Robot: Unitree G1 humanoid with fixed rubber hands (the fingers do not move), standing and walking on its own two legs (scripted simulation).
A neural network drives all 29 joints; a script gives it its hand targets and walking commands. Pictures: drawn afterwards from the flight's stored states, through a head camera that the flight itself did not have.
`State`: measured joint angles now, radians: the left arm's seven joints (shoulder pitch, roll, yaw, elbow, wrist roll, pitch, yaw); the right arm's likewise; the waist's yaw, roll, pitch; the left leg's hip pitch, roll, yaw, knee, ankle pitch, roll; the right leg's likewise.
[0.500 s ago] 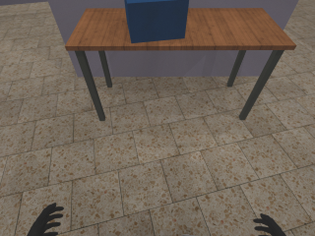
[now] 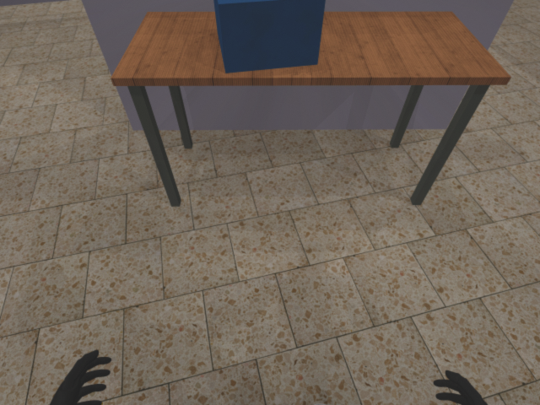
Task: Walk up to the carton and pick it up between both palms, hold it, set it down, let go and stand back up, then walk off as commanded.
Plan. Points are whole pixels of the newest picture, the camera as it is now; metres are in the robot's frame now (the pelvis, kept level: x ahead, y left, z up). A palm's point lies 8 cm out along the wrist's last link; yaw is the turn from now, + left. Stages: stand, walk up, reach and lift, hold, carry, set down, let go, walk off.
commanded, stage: stand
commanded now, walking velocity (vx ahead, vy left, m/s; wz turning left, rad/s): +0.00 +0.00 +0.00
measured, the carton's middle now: (264, 17) +1.22 +0.07 +0.02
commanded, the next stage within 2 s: none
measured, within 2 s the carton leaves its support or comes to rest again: neither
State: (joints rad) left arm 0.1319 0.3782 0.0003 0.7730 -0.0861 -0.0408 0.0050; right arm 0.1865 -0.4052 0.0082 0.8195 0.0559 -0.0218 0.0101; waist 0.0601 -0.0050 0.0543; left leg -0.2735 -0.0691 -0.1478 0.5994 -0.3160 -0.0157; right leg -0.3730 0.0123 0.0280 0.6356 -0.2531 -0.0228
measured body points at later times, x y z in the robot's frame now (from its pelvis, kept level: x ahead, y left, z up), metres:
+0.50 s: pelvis +0.00 +0.00 +0.00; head +0.02 -0.01 +0.45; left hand +0.14 +0.31 -0.08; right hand +0.14 -0.30 -0.11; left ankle +0.01 +0.14 -0.73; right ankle +0.05 -0.10 -0.73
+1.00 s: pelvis +0.00 +0.00 +0.00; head +0.01 -0.01 +0.45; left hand +0.13 +0.31 -0.08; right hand +0.13 -0.30 -0.11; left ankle +0.01 +0.14 -0.73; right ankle +0.05 -0.10 -0.73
